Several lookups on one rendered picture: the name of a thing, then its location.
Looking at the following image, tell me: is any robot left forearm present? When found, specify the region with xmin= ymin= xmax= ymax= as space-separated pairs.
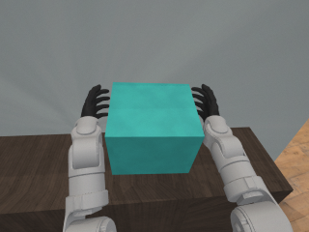
xmin=63 ymin=116 xmax=109 ymax=232

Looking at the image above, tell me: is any robot left hand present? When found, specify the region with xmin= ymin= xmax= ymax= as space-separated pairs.
xmin=80 ymin=84 xmax=110 ymax=119

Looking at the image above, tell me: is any left robot upper arm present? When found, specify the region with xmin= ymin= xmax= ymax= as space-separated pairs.
xmin=65 ymin=216 xmax=117 ymax=232

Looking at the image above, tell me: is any carton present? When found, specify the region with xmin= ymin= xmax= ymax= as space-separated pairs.
xmin=104 ymin=82 xmax=205 ymax=175

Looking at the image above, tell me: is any robot right forearm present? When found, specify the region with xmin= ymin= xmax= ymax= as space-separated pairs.
xmin=203 ymin=115 xmax=294 ymax=232

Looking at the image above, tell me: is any right robot upper arm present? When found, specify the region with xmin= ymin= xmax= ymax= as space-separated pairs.
xmin=230 ymin=201 xmax=293 ymax=232

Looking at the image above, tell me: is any robot right hand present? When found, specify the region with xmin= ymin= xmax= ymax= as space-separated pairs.
xmin=191 ymin=84 xmax=220 ymax=123

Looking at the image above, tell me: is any pedestal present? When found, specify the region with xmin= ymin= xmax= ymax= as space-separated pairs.
xmin=0 ymin=127 xmax=294 ymax=232

